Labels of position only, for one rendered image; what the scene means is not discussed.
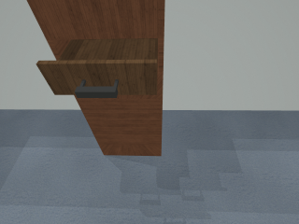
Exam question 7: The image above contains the drawer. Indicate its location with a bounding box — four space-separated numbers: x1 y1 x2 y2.
36 38 158 95

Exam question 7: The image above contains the handle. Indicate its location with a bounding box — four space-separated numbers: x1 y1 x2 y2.
75 79 119 98

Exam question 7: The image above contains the cabinet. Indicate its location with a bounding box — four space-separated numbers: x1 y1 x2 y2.
26 0 165 157

